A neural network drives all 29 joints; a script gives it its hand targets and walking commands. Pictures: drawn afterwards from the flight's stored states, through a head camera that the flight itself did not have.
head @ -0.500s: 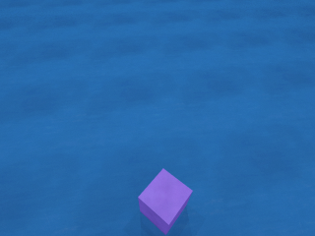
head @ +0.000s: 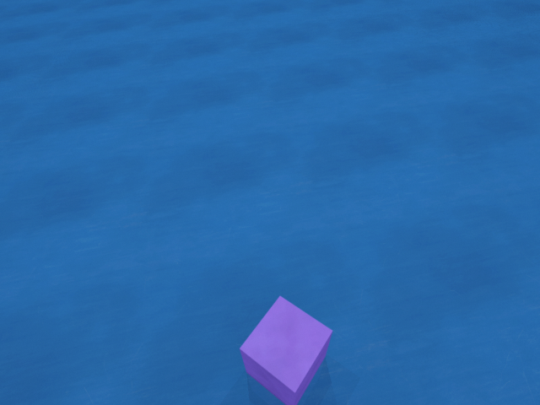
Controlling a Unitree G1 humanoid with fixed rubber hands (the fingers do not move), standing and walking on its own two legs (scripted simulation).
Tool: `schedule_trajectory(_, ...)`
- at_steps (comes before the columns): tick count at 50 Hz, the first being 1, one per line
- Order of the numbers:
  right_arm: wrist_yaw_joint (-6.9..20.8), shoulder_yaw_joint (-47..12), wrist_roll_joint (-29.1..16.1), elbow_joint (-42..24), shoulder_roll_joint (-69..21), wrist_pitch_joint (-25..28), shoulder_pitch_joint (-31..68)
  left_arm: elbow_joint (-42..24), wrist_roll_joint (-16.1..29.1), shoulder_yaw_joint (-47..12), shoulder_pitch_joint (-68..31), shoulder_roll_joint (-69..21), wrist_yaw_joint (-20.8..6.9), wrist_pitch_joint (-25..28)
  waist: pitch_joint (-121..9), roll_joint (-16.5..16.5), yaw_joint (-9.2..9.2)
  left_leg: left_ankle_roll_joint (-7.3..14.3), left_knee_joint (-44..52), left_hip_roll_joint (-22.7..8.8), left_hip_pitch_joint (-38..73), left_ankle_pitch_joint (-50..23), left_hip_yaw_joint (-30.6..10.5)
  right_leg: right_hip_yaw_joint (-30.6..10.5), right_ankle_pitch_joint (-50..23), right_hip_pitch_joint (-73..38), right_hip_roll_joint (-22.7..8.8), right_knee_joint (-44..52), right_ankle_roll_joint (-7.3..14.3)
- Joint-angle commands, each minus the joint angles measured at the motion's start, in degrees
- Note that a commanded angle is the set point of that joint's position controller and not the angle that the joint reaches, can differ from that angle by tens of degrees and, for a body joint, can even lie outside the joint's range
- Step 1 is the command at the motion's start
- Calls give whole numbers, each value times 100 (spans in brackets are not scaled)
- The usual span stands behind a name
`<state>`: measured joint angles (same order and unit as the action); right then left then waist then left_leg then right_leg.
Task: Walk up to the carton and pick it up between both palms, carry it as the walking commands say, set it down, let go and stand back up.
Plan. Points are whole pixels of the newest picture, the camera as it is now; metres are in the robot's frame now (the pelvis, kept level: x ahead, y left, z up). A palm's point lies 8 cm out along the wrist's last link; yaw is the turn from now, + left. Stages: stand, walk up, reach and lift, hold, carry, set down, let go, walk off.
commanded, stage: walk up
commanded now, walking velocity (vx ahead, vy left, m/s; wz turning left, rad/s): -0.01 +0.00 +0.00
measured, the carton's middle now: (286, 353) +0.41 +0.00 -0.66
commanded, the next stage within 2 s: none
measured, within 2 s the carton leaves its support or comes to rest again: neither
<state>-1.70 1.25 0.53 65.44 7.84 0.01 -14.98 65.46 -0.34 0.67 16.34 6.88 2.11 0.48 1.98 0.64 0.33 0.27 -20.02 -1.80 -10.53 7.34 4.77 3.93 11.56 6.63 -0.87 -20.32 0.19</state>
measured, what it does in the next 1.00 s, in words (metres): steps to the left, turning right: left foot, then right foot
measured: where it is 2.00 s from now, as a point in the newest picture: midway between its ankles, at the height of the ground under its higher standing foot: outside the picture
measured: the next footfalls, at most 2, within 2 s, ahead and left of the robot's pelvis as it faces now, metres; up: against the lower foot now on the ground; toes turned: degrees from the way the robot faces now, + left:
left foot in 0.54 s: +0.10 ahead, +0.29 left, +0.00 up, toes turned -16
right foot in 0.88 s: +0.06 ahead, +0.11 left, +0.00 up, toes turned -30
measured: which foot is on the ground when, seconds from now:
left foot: down 0.00-0.18, up 0.20-0.52, down 0.54-0.90, up 0.92-1.00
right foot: down 0.00-0.54, up 0.56-0.86, down 0.88-1.00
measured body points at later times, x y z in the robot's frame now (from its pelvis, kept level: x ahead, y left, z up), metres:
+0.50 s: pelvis +0.02 +0.11 -0.01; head +0.08 +0.08 +0.43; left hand +0.03 +0.42 -0.13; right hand +0.11 -0.17 -0.15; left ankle +0.06 +0.29 -0.72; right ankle +0.00 -0.11 -0.75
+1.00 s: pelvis +0.08 +0.21 -0.01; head +0.11 +0.18 +0.44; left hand +0.32 +0.36 -0.13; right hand +0.00 -0.04 -0.16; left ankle +0.09 +0.33 -0.70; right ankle +0.03 +0.13 -0.75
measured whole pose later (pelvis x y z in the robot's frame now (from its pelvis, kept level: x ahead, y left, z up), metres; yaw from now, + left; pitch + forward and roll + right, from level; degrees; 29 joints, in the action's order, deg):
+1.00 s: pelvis +0.08 +0.21 -0.01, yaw -27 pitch +1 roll +1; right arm -1.6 2.5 0.0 49.5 12.9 -2.0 -17.4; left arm 49.0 -1.5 2.5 6.0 12.4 0.7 -1.0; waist 3.4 0.7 1.5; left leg -3.4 -50.0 -2.8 -20.1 30.3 5.3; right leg 3.2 17.0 13.6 0.2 -29.1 2.8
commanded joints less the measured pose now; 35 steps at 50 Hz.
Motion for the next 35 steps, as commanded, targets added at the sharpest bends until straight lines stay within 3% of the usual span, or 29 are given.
schedule_trajectory(1, -21, 52, 15, -68, 355, 26, -283, -26, 3, 70, 398, 461, 16, 21, 300, -180, -26, 0, 345, -455, 56, 234, -533, -644, 174, 506, -629, 642, 61)
schedule_trajectory(5, -33, 55, 26, -34, 327, 25, -375, -11, 1, 74, 441, 440, 17, 25, 334, -122, -20, -18, 329, -463, 37, 273, -513, -648, 209, 548, -619, 626, 59)
schedule_trajectory(6, -60, 372, 68, -369, 834, 22, -281, -236, -57, 337, 292, 761, 71, -7, 387, 97, 82, -214, -206, -645, -156, 499, -214, -711, 500, 899, -766, 394, 19)
schedule_trajectory(7, -144, 487, 27, -649, 1062, 12, -153, -536, -32, 443, 114, 990, -20, -39, 284, -52, 43, -257, -642, -664, -24, 1195, -79, -1403, 625, 1525, -845, 127, 108)
schedule_trajectory(8, -166, 491, 29, -753, 912, 14, -380, -701, -30, 529, -90, 1112, -46, -68, 230, -330, 45, -279, -799, -682, -422, 1372, -110, -1548, 779, 1482, -934, 103, 195)
schedule_trajectory(9, -155, 500, 85, -859, 828, -4, -271, -614, -97, 660, -14, 1290, -16, -100, 259, -496, -130, -279, -1038, -587, -707, 1475, -1, -1928, 979, 1559, -1038, 204, 277)
schedule_trajectory(10, 11, 580, 255, -1106, 1128, -222, 166, -263, -246, 783, 1147, 1809, 149, -187, 404, -191, -534, -481, -2837, 81, -2386, 1759, 221, -4012, 2023, 604, -2259, 1082, 736)
schedule_trajectory(11, 139, 478, 410, -1356, 820, -325, 436, -90, -218, 834, 1548, 1946, 302, -232, 676, -134, -510, -514, -3919, -358, -3098, 1426, -815, -4436, 1421, 566, -2862, 1107, 941)
schedule_trajectory(12, 201, 480, 429, -1386, 749, -328, 289, -250, -138, 734, 1245, 1702, 354, -278, 447, -144, -338, -502, -4218, -486, -2990, 1113, -1021, -3751, 945, 555, -2674, 788, 884)
schedule_trajectory(13, 213, 472, 384, -1421, 719, -315, 241, -355, -131, 671, 969, 1500, 353, -278, 334, -397, -251, -456, -4268, -476, -2784, 952, -1063, -3194, 661, 733, -2348, 591, 748)
schedule_trajectory(15, 206, 463, 309, -1610, 729, -325, 217, -499, -155, 635, 736, 1352, 279, -244, 189, -857, -243, -403, -3970, -383, -2400, 922, -963, -2618, 200, 953, -1797, 373, 490)
schedule_trajectory(17, 266, 360, 241, -1891, 661, -428, 492, -581, -199, 702, 948, 1500, 229, -255, 161, -1266, -405, -425, -3634, -157, -2325, 1210, -762, -2475, -650, 918, -1614, 237, 506)
schedule_trajectory(21, 331, 295, 134, -2269, 702, -489, 873, -896, -287, 867, 931, 1974, 170, -203, -197, -1758, -533, -497, -2659, 72, -1749, 1475, -595, -2467, -1265, 923, -1452, 139, 525)
schedule_trajectory(23, 316, 321, 91, -2315, 784, -470, 811, -1065, -293, 877, 794, 2128, 155, -181, -387, -2018, -462, -487, -2094, 143, -1304, 1495, -535, -2490, -1542, 974, -1399, 12, 457)
schedule_trajectory(24, 300, 325, 75, -2274, 823, -452, 570, -1179, -276, 851, 602, 2134, 145, -174, -528, -2054, -302, -447, -1604, 172, -769, 1421, -512, -2421, -1504, 1224, -1293, -124, 359)
schedule_trajectory(25, 264, 328, 74, -2180, 866, -417, 189, -1295, -248, 803, 388, 2080, 137, -165, -691, -1872, -49, -405, -745, 197, -74, 975, -404, -2283, -1133, 1544, -1095, -432, 224)
schedule_trajectory(26, 205, 365, 98, -2036, 994, -366, -226, -1377, -253, 709, 343, 1848, 136, -143, -881, -1255, 199, -382, -154, 218, 754, 788, -165, -1999, -277, 2012, -766, -963, 143)
schedule_trajectory(27, 136, 449, 166, -1966, 1459, -300, -452, -1490, -291, 553, 555, 1310, 125, -139, -1109, 513, 209, -411, 420, -606, 1453, 1224, -769, -1275, 1887, 2818, 86, -2204, -1)
schedule_trajectory(28, 99, 513, 191, -2107, 2208, -228, -421, -1829, -302, 462, 306, 994, 149, -151, -979, 1783, 136, 23, 657, -2320, 1141, 825, -2452, -621, 2700, 3819, 550, -3135, -313)
schedule_trajectory(29, 112, 494, 181, -2058, 2113, -207, -413, -1964, -242, 461, -165, 1177, 140, -183, -921, 1814, 224, 379, 593, -2315, 393, 613, -2493, -790, 2423, 3506, -60, -3831, -262)
schedule_trajectory(30, 100, 398, 155, -2093, 1724, -193, -16, -1920, -222, 494, -244, 1312, 48, -198, -632, 1328, -16, 384, 469, -1848, 21, 558, -1914, -767, 1964, 3306, -99, -4239, -239)
schedule_trajectory(31, 74, 329, 130, -2148, 1451, -179, 254, -1801, -209, 497, -133, 1336, -45, -217, -447, 1122, -214, 346, 338, -1503, -84, 103, -1378, -660, 1626, 3167, -86, -4483, -257)
schedule_trajectory(32, 49, 285, 139, -2221, 1277, -146, 410, -1648, -204, 503, 81, 1321, -123, -255, -387, 1130, -328, 378, 198, -1316, -50, -536, -990, -535, 1388, 3020, -66, -4765, -283)
schedule_trajectory(33, 27, 239, 130, -2254, 1187, -106, 435, -1582, -199, 490, 194, 1308, -180, -287, -279, 1073, -393, 453, 69, -1200, -61, -1412, -733, -443, 1266, 2820, -56, -4797, -307)
schedule_trajectory(35, -11, 198, 179, -2219, 1162, -57, 259, -1626, -177, 433, 58, 1234, -235, -307, -210, 1000, -363, 589, -66, -1169, 184, -2214, -545, -324, 1259, 2609, -20, -4364, -319)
